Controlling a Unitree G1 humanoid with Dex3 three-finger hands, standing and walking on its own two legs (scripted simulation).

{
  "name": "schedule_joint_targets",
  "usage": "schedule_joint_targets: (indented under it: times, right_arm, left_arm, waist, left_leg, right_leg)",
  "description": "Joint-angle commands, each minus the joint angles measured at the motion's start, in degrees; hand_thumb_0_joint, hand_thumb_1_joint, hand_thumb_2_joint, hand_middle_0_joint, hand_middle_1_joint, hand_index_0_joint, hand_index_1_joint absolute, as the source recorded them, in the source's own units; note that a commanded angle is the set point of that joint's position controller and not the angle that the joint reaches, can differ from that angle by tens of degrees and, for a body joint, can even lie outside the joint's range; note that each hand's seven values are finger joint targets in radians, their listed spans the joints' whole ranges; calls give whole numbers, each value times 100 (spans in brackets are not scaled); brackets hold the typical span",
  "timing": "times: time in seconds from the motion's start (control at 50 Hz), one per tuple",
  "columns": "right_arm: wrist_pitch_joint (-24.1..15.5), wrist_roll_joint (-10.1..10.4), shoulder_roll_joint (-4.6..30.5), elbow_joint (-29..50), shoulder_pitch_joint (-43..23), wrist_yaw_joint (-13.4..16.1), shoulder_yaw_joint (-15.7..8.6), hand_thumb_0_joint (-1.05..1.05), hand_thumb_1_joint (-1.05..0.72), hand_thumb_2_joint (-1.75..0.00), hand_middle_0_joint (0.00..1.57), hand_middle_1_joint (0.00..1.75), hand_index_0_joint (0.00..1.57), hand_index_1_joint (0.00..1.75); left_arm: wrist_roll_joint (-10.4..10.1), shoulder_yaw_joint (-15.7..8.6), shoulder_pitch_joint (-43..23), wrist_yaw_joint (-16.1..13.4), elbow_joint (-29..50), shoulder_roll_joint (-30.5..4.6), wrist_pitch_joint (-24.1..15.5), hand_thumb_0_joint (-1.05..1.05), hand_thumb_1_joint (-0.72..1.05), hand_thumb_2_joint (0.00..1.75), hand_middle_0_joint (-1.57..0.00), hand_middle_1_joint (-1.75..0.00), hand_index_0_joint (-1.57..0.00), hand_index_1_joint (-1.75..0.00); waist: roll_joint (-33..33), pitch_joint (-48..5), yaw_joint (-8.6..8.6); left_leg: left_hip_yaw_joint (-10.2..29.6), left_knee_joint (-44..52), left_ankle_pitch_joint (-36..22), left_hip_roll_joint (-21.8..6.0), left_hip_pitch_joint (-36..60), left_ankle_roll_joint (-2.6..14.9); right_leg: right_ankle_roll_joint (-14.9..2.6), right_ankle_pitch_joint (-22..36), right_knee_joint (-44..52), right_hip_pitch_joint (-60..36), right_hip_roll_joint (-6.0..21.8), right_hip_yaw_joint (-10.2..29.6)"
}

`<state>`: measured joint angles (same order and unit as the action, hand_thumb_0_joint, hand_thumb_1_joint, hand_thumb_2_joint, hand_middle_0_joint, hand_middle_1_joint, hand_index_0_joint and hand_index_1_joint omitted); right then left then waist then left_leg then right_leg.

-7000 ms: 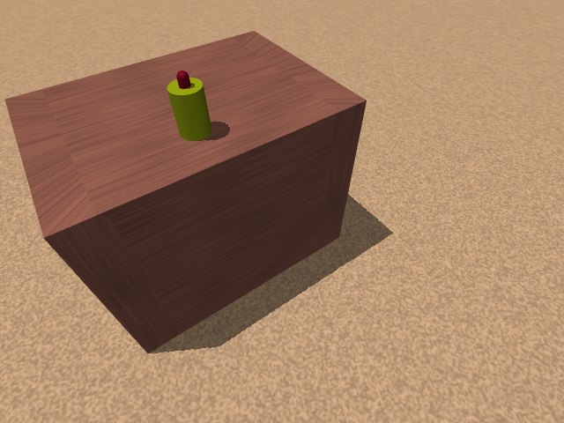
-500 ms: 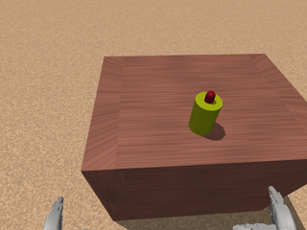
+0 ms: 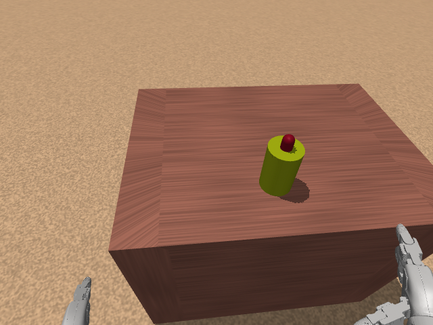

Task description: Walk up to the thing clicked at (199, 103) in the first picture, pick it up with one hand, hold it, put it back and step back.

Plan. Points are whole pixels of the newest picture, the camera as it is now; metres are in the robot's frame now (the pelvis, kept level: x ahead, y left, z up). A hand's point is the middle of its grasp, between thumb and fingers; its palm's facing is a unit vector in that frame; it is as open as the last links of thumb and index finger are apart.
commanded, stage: rise first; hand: right
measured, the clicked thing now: (281, 161) +0.48 -0.16 +0.01
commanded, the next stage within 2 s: go down in 0.72 s
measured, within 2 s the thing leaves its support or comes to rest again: neither
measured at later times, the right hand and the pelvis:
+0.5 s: hand (396, 282) +0.17 -0.26 +0.07, palm faces +0.31 +0.86 -0.40, open 17.7 cm; pelvis -0.02 +0.00 +0.00, yaw +0 degrees
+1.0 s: hand (402, 280) +0.17 -0.26 +0.08, palm faces +0.32 +0.86 -0.40, open 17.6 cm; pelvis -0.02 +0.00 +0.00, yaw -1 degrees
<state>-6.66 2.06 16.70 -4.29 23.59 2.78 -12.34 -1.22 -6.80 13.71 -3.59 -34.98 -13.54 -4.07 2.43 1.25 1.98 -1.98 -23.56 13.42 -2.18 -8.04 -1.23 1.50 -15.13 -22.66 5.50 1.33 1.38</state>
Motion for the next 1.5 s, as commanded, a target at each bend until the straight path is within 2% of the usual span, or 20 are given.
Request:
schedule_joint_targets:
  times: [0.0,0.04,0.08,0.12,0.16,0.32,0.38,0.44,0.48,0.76,0.8,0.82,0.84,0.88,0.92,0.96,1.12,1.3,1.42,1.48]
  right_arm:
    - [-450,50,1135,1330,-239,43,-733,0,61,-3,4,6,4,6]
    - [-490,55,1188,1473,-314,41,-781,0,61,-3,4,6,4,6]
    - [-554,53,1058,1584,-201,12,-690,0,61,-3,4,6,5,6]
    - [-605,59,1164,1585,-227,32,-822,0,61,-3,4,6,5,6]
    - [-666,47,1054,1746,-216,-3,-711,0,61,-3,4,6,5,6]
    - [-839,53,1169,1846,-302,-14,-902,0,61,-4,4,6,5,6]
    - [-925,55,1102,1963,-291,-36,-855,0,61,-4,4,6,5,6]
    - [-961,52,1170,1966,-222,-37,-933,0,61,-4,4,6,5,6]
    - [-1001,65,1139,2029,-221,-52,-931,0,61,-4,4,6,5,6]
    - [-1149,63,1133,2303,-56,-88,-924,0,60,-5,4,6,5,6]
    - [-1151,62,1127,2171,-14,-93,-949,0,53,-4,5,6,5,6]
    - [-1316,-66,693,2315,77,-146,-829,0,53,-6,4,6,5,6]
    - [-1220,60,1447,2089,-196,-67,-1275,0,50,-4,5,6,5,6]
    - [-1395,-41,959,1993,1,-169,-1100,0,57,-3,5,5,5,5]
    - [-1439,37,1120,1951,-346,-209,-1276,0,60,-4,4,6,5,6]
    - [-1484,118,1296,1868,-906,-294,-1412,0,59,-3,4,6,5,6]
    - [-1303,753,1969,474,-2952,-1336,-1676,0,61,-3,4,5,5,5]
    - [-879,1496,2754,-1726,-4449,-2727,-1957,0,61,-2,4,5,5,5]
    - [-903,1710,3429,-2607,-5489,-3285,-2132,0,61,-3,3,6,4,6]
    - [-931,1773,3487,-2847,-5944,-3501,-2102,0,61,-4,4,5,4,5]
  left_arm:
    - [19,-249,-317,-5,623,-590,-298,0,-56,6,-5,-6,-5,-6]
    - [34,-519,-577,-28,890,-972,-351,0,-56,6,-5,-5,-4,-6]
    - [21,-168,-458,43,780,-558,-350,0,-56,6,-5,-5,-5,-6]
    - [21,-525,-532,0,876,-881,-383,0,-56,6,-5,-5,-4,-6]
    - [28,-252,-490,44,846,-610,-396,0,-56,6,-5,-5,-4,-6]
    - [30,-544,-481,25,809,-812,-496,0,-56,6,-5,-5,-4,-6]
    - [15,-256,-470,82,812,-492,-532,0,-56,6,-5,-5,-4,-6]
    - [35,-590,-443,48,821,-850,-560,0,-56,7,-5,-5,-4,-6]
    - [18,-371,-436,91,621,-576,-566,0,-56,7,-5,-5,-4,-6]
    - [38,-641,-689,83,684,-854,-603,0,-56,9,-5,-6,-5,-7]
    - [28,-478,-552,103,531,-640,-574,0,-49,1,-5,-5,-7,-4]
    - [158,-129,-933,198,493,-237,-584,0,-57,9,-6,-6,-4,-7]
    - [7,-796,-527,67,635,-908,-585,0,-51,1,-5,-5,-6,-4]
    - [169,-487,-694,147,348,-619,-573,0,-55,4,-5,-4,-5,-5]
    - [163,-732,-760,88,436,-887,-587,0,-55,4,-5,-4,-4,-5]
    - [150,-548,-847,76,375,-697,-567,0,-55,4,-5,-4,-4,-5]
    - [7,55,-1422,-216,74,-501,-595,0,-55,3,-5,-4,-5,-4]
    - [-100,359,-953,-454,-140,-580,-701,0,-54,3,-5,-4,-5,-4]
    - [-96,201,-1300,-571,16,-1041,-851,0,-55,4,-5,-5,-5,-5]
    - [-120,590,-1325,-597,47,-719,-881,0,-55,4,-5,-5,-5,-5]
  waist:
    - [-43,-336,34]
    - [-192,-453,6]
    - [-106,-364,111]
    - [-132,-367,15]
    - [-34,-306,60]
    - [-129,-255,5]
    - [-92,-176,82]
    - [-114,-254,14]
    - [42,-124,113]
    - [-144,-375,44]
    - [-82,-165,78]
    - [-254,-438,9]
    - [-71,-217,50]
    - [-194,-424,-25]
    - [-238,-549,-126]
    - [-141,-461,-137]
    - [-73,-702,-274]
    - [80,-954,-234]
    - [19,-1596,-312]
    - [116,-1765,-269]
  left_leg:
    - [-237,252,-1386,135,309,92]
    - [-256,254,-1320,154,333,98]
    - [-282,247,-1278,167,367,118]
    - [-277,269,-1137,171,339,120]
    - [-266,302,-1026,147,293,122]
    - [-274,371,-699,149,215,112]
    - [-280,377,-599,151,228,125]
    - [-298,364,-590,170,199,137]
    - [-292,369,-569,155,200,141]
    - [-292,341,-861,169,316,131]
    - [-292,363,-745,171,240,132]
    - [-258,234,-781,240,144,78]
    - [-289,356,-649,155,226,132]
    - [-243,199,-816,217,86,80]
    - [-232,139,-999,205,86,66]
    - [-197,182,-843,179,-11,59]
    - [-45,211,-641,93,-167,32]
    - [-101,13,-804,91,-332,88]
    - [-50,-232,-1099,97,-429,122]
    - [-4,-297,-1104,98,-406,124]
  right_leg:
    - [-168,1619,231,173,-180,-338]
    - [-162,1566,252,137,-162,-309]
    - [-150,1580,275,230,-153,-297]
    - [-157,1425,303,226,-142,-294]
    - [-164,1306,317,206,-179,-322]
    - [-194,966,375,218,-189,-288]
    - [-190,881,401,320,-193,-302]
    - [-182,887,420,250,-176,-275]
    - [-174,873,420,357,-192,-288]
    - [-170,1168,348,218,-173,-274]
    - [-177,1051,377,323,-181,-280]
    - [-194,969,236,344,-198,-201]
    - [-173,936,396,330,-195,-280]
    - [-194,964,213,340,-213,-202]
    - [-184,1091,162,278,-210,-181]
    - [-199,901,152,345,-229,-182]
    - [-242,558,51,467,-255,-89]
    - [-222,764,-5,646,-222,-16]
    - [-244,1021,-297,730,-179,26]
    - [-250,1023,-379,765,-187,15]
